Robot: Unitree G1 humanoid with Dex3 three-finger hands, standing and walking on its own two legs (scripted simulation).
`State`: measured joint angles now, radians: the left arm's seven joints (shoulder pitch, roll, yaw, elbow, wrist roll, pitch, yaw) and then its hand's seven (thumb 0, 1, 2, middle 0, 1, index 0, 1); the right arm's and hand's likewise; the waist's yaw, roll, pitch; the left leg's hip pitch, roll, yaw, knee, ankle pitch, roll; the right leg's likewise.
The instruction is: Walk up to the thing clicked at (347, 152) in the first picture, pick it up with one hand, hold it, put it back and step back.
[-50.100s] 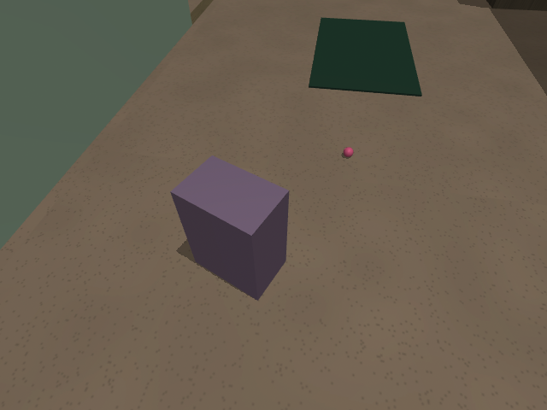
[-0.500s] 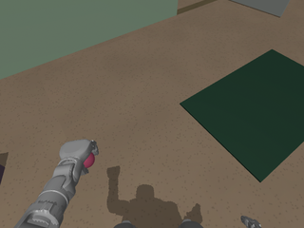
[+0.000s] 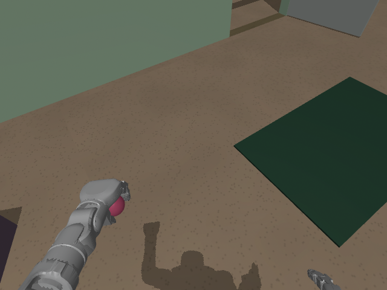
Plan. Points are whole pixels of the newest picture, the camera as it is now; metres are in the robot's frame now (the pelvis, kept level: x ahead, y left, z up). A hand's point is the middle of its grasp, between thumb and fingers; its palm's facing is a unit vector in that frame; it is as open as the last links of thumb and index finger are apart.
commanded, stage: hold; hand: left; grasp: from above
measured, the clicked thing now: (113, 205) +0.33 +0.22 -0.07
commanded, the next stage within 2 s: crouch in 1.42 s
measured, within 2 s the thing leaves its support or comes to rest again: neither
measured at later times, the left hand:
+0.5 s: hand (105, 218) +0.28 +0.22 -0.03, palm faces -0.45 -0.05 -0.89, open 7.8 cm
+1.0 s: hand (105, 218) +0.27 +0.21 -0.02, palm faces -0.44 -0.05 -0.89, open 7.9 cm
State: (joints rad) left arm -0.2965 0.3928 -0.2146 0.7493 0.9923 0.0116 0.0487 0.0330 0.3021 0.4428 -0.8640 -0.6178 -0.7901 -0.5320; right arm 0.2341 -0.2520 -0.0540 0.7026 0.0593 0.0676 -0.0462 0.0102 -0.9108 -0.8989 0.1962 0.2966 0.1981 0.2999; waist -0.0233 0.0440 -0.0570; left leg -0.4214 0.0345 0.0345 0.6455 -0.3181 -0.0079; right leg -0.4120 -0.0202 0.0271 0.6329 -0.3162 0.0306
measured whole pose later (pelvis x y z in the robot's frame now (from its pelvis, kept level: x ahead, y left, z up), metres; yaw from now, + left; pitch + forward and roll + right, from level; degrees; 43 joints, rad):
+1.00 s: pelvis -0.02 -0.01 +0.01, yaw +0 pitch +0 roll +0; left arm -0.24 0.40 -0.23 0.62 0.97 0.01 -0.05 0.03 0.32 0.47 -0.81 -0.68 -0.74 -0.58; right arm 0.17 -0.25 -0.02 0.68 0.07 0.07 -0.07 0.01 -0.92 -0.90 0.20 0.30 0.20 0.30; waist 0.01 0.06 -0.01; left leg -0.28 0.03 0.04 0.49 -0.22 -0.01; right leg -0.28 -0.02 0.03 0.51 -0.23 0.02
